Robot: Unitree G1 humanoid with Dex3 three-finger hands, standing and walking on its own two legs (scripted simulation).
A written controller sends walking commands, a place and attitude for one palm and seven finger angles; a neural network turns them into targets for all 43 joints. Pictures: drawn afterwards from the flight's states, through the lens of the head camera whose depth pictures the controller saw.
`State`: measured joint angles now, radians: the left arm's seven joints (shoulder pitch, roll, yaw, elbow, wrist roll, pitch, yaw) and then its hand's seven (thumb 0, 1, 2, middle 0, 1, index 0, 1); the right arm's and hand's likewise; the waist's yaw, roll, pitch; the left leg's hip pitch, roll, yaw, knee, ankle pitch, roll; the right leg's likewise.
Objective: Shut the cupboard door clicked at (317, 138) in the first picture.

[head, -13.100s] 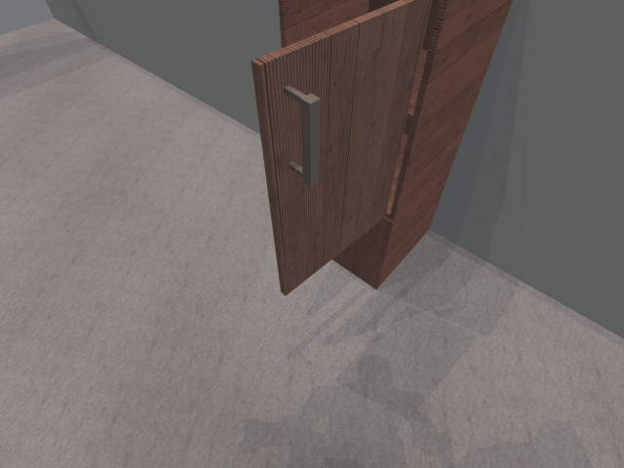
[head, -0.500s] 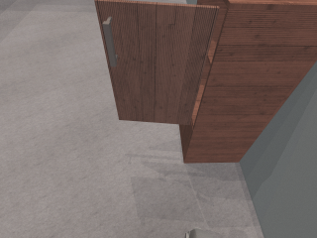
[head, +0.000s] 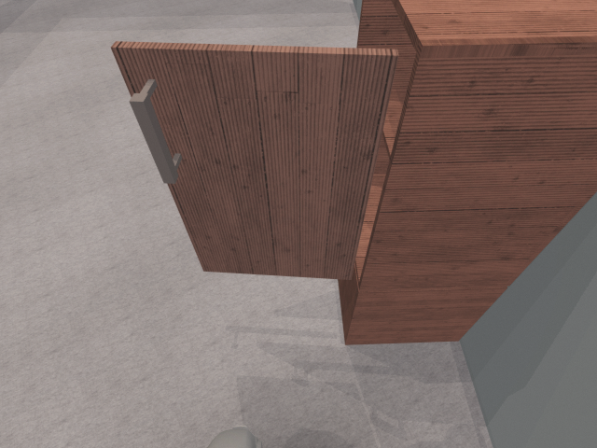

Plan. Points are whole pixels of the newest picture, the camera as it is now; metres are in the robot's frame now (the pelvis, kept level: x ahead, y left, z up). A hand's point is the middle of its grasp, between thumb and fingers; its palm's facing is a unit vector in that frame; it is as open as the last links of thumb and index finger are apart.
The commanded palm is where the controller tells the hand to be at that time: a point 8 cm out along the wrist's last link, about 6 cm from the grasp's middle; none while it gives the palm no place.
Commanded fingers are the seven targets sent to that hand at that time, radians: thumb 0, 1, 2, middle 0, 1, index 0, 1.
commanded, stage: come to a stop and stand still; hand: left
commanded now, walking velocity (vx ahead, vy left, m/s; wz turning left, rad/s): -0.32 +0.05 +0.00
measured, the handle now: (160, 134) +0.53 +0.25 +0.12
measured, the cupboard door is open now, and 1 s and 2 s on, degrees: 84 84 84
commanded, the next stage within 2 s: look again from close up in 1.24 s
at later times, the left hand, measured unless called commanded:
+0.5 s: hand out of the picture +0.07 +0.21 -0.18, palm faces +0.00 -0.96 -0.29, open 7.4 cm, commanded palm none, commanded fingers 0.00 0.90 0.90 -0.20 -0.30 -0.20 -0.30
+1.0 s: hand out of the picture +0.03 +0.19 -0.19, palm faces +0.02 -0.98 -0.19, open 7.3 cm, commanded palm none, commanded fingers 0.00 0.90 0.90 -0.20 -0.30 -0.20 -0.30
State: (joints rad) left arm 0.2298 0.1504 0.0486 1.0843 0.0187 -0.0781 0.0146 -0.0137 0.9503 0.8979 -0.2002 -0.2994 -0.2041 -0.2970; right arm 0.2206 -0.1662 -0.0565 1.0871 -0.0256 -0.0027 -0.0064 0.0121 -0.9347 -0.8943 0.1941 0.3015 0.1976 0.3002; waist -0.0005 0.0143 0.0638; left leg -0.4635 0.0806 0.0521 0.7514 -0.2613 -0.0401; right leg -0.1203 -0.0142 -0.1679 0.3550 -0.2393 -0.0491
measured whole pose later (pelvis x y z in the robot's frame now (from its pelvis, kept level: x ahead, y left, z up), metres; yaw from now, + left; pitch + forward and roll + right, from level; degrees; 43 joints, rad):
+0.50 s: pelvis +0.01 +0.00 -0.02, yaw -4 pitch +0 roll +1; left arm 0.21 0.21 0.07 0.99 0.03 0.03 0.02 0.00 0.91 0.90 -0.20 -0.30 -0.20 -0.30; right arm 0.12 -0.18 -0.06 1.01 -0.03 0.05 -0.03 0.00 -0.91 -0.89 0.20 0.30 0.20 0.30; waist 0.02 0.01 0.08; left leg -0.40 0.08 0.10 0.56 -0.17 -0.01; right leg -0.25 -0.05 -0.03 0.61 -0.40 0.01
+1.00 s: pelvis +0.03 +0.01 -0.01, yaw -2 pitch +0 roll +0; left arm 0.23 0.18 0.03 1.12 0.01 0.02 0.03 0.01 0.91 0.90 -0.20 -0.30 -0.20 -0.30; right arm 0.22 -0.15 -0.03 1.10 -0.02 0.01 -0.04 0.01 -0.92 -0.89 0.20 0.30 0.20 0.30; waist 0.03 -0.03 0.06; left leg -0.17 -0.01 0.08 0.46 -0.28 0.03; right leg -0.15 -0.06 -0.06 0.46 -0.30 0.03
